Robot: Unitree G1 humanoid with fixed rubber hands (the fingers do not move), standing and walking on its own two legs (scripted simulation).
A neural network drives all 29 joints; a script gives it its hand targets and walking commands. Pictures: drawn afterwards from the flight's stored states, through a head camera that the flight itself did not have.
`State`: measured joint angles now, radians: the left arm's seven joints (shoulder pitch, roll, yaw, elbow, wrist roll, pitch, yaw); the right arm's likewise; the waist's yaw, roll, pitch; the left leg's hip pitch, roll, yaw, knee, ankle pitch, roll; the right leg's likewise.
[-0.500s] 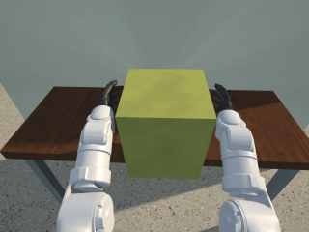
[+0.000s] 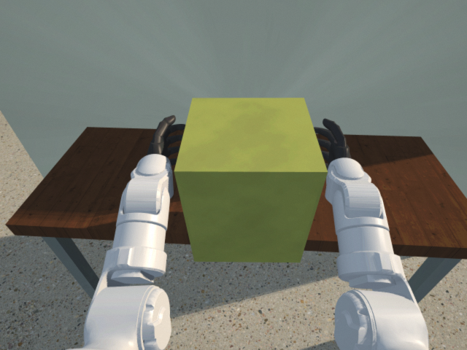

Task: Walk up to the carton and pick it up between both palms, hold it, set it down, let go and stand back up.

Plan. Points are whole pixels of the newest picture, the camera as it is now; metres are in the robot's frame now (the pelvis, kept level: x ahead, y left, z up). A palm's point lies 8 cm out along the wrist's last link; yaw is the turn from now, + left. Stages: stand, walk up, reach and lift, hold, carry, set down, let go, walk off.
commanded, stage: reach and lift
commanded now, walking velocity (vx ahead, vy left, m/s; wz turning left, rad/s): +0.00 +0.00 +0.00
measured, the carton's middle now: (247, 182) +0.41 +0.00 +0.10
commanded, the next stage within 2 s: hold in 0.04 s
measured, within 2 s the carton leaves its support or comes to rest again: neither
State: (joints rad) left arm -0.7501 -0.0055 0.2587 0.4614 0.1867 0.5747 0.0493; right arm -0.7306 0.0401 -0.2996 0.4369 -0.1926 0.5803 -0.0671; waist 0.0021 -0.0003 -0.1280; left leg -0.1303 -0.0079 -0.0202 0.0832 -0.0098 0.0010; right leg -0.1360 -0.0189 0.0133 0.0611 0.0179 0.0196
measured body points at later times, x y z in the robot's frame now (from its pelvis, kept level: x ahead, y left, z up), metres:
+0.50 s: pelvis +0.01 -0.01 +0.00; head -0.01 -0.01 +0.45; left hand +0.40 +0.15 +0.16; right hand +0.40 -0.16 +0.16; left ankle +0.02 +0.12 -0.76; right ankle +0.03 -0.13 -0.76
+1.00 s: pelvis +0.00 +0.00 +0.00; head -0.03 +0.00 +0.45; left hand +0.40 +0.16 +0.17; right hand +0.41 -0.14 +0.16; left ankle +0.02 +0.12 -0.76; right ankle +0.03 -0.13 -0.76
